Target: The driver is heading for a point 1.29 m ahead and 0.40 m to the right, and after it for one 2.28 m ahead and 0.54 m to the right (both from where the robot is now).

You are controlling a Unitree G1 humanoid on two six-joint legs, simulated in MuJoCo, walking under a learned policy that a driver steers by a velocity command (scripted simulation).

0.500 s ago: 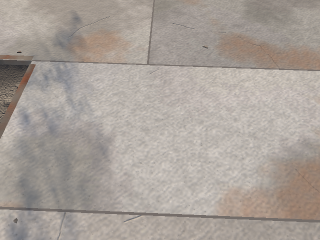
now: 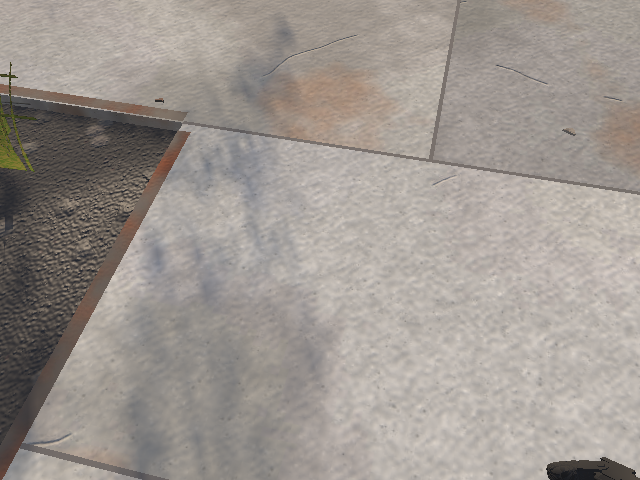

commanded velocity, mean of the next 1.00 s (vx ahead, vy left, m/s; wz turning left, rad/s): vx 0.99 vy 0.00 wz -0.68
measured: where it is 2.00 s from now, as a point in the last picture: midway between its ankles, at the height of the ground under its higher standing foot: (600, 144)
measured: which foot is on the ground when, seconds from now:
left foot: down 0.00-0.38, up 0.40-0.78, down 0.80-1.00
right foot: up 0.00-0.36, down 0.38-0.82, up 0.84-1.00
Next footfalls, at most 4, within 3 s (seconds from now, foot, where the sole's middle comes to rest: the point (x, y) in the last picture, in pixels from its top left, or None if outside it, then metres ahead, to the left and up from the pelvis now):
0.38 right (403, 455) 0.50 -0.08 -0.76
0.80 left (427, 271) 0.96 -0.14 -0.76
1.24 right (594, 224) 1.15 -0.57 -0.76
1.62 left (563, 132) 1.50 -0.55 -0.76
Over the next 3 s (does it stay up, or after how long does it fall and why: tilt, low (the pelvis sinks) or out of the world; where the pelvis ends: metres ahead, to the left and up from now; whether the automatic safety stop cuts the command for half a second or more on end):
stays up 1.39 -0.66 0.01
